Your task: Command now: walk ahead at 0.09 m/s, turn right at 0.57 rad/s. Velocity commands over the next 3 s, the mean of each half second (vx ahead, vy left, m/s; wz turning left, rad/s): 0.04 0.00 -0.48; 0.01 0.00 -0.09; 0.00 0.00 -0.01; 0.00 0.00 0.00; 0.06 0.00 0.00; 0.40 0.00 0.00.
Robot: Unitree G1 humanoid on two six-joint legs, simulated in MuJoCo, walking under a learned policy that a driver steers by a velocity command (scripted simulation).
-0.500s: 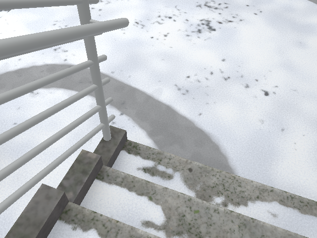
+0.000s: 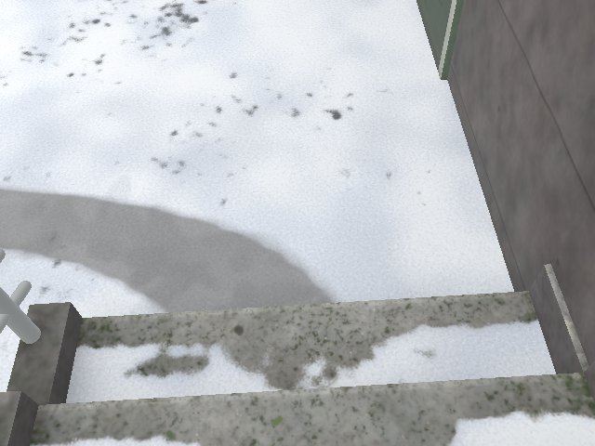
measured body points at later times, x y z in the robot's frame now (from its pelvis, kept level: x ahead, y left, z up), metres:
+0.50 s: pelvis +0.00 +0.06 +0.00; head +0.00 +0.02 +0.45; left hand +0.15 +0.29 -0.09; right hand +0.19 -0.19 -0.07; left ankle +0.05 +0.17 -0.52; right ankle +0.10 -0.05 -0.72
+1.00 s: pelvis -0.01 +0.14 +0.00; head +0.01 +0.19 +0.45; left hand +0.24 +0.28 -0.11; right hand -0.11 -0.08 -0.11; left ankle +0.04 +0.22 -0.72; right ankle -0.01 +0.01 -0.42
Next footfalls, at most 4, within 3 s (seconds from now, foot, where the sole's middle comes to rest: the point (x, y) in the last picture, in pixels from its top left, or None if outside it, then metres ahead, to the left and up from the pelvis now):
0.68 left None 0.07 0.20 -0.76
1.38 right None -0.11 0.01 -0.61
1.96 left None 0.02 0.21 -0.64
2.26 left None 0.08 0.19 -0.76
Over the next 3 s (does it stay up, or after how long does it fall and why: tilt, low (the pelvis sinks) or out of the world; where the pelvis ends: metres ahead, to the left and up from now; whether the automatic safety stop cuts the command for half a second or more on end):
stays up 0.14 -0.03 0.02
